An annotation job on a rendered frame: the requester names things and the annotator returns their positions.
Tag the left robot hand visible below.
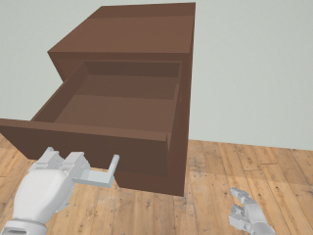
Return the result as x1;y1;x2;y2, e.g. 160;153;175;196
13;151;91;224

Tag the robot left forearm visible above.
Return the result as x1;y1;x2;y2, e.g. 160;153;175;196
0;218;48;235

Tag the cabinet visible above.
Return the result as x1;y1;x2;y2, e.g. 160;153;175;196
47;2;196;197

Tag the right robot hand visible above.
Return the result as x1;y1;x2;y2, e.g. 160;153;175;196
228;187;267;234

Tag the drawer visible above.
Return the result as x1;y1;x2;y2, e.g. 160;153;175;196
0;60;182;177

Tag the robot right forearm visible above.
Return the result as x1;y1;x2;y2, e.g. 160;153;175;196
249;222;278;235

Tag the handle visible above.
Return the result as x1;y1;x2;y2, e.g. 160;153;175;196
28;147;119;188

